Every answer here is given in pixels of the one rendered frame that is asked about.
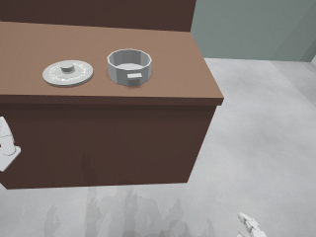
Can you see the pot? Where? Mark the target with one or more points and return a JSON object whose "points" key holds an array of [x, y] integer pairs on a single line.
{"points": [[129, 67]]}

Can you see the left robot hand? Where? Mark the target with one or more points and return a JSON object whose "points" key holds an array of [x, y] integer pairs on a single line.
{"points": [[8, 151]]}

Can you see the table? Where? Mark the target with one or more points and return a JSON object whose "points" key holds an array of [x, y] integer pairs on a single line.
{"points": [[100, 133]]}

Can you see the right robot hand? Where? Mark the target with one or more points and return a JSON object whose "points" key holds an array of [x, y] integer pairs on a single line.
{"points": [[251, 226]]}

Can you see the knob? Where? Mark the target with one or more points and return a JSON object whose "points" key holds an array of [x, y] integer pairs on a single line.
{"points": [[67, 66]]}

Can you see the lid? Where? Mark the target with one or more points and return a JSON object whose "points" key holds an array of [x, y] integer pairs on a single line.
{"points": [[82, 72]]}

